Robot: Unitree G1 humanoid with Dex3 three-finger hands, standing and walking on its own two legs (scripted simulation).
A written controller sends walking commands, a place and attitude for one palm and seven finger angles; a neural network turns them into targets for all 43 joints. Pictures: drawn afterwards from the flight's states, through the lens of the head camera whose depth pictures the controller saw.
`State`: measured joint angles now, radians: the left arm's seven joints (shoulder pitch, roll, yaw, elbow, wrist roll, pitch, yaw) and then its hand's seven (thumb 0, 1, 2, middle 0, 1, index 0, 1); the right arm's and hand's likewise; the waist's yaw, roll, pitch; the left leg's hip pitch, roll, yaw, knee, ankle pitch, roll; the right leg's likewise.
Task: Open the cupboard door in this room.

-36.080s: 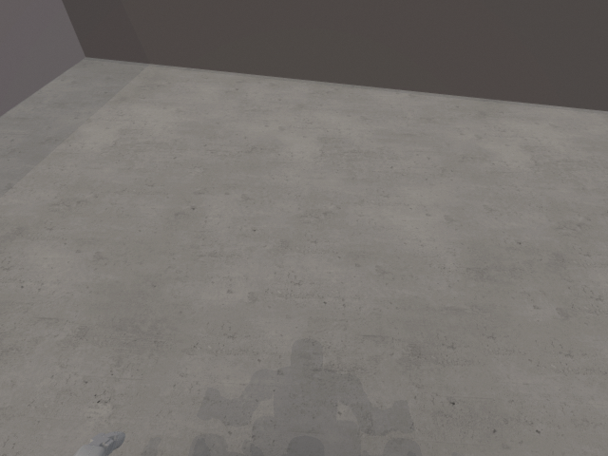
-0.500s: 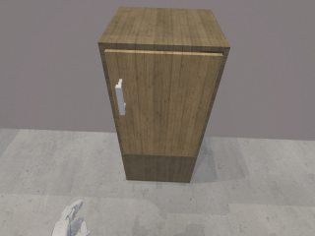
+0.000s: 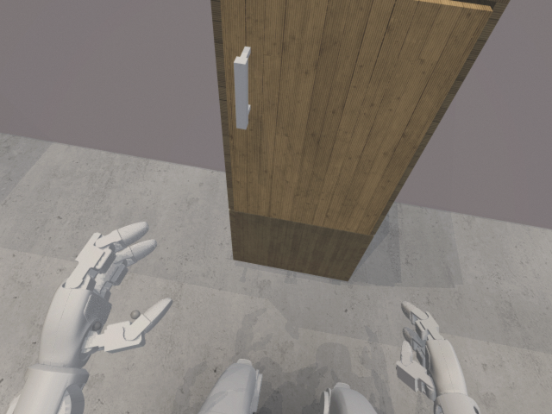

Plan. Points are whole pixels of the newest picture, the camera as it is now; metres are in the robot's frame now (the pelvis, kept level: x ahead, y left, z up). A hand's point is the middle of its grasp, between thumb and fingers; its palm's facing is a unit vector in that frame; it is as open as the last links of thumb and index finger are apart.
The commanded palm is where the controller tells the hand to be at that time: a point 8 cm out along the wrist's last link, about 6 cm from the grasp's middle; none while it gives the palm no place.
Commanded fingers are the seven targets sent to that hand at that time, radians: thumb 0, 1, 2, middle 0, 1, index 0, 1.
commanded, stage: raise the hand with hooked fingers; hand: left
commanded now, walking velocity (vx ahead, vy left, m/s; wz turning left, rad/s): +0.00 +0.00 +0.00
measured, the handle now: (244, 89) +0.61 +0.15 +0.11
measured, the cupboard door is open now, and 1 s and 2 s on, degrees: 0 0 0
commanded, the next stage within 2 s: move the hooked fingers beside the handle in 1.46 s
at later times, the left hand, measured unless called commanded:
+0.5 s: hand (146, 256) +0.28 +0.22 +0.07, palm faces -0.09 -1.00 -0.05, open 12.8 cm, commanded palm +0.27 +0.28 +0.09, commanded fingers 0.00 -0.45 0.32 -0.30 -1.17 -0.30 -1.17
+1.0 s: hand (117, 196) +0.34 +0.26 +0.12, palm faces -0.01 -1.00 -0.05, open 14.0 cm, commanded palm +0.31 +0.30 +0.12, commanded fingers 0.00 -0.50 0.30 -0.30 -1.20 -0.30 -1.20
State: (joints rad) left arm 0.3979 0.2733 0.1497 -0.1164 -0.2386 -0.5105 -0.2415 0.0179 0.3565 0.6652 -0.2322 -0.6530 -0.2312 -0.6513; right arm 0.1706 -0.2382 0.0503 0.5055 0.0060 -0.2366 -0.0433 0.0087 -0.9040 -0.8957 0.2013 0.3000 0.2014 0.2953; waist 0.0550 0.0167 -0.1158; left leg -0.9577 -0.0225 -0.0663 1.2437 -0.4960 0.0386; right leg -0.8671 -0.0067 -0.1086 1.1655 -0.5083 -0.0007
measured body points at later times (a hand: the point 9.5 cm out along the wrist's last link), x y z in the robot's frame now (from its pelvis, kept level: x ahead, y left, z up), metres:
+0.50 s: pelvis +0.04 -0.01 +0.03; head +0.11 +0.00 +0.47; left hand +0.28 +0.27 +0.08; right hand +0.20 -0.28 -0.04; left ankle +0.06 +0.09 -0.64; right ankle +0.04 -0.13 -0.64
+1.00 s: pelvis +0.04 -0.01 +0.04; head +0.08 +0.00 +0.49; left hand +0.33 +0.31 +0.13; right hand +0.18 -0.26 -0.03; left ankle +0.06 +0.09 -0.64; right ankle +0.04 -0.13 -0.64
